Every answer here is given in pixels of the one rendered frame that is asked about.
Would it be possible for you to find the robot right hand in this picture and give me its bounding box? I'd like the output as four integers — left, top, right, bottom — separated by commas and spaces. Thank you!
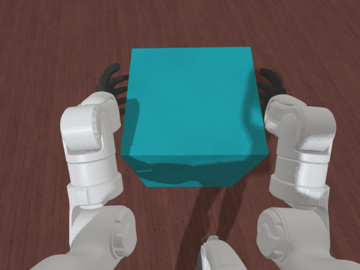
256, 68, 286, 123

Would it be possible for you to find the robot left forearm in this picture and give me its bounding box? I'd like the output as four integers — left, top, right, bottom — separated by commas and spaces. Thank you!
60, 92, 123, 244

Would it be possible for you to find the robot left hand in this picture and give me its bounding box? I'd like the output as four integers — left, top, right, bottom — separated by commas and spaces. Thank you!
96, 63, 129, 116

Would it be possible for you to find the carton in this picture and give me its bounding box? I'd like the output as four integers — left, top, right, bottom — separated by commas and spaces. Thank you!
120, 47, 269, 187

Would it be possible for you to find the left robot upper arm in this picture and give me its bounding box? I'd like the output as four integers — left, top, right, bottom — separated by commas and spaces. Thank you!
30, 205, 137, 270

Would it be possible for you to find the robot right forearm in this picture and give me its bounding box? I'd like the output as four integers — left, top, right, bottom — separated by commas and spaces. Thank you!
264, 94, 336, 241

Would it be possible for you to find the robot right thigh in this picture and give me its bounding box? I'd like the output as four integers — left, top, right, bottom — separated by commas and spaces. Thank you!
201, 240, 247, 270

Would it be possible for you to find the right robot upper arm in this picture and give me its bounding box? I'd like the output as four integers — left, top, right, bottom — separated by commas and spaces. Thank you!
256, 207, 360, 270

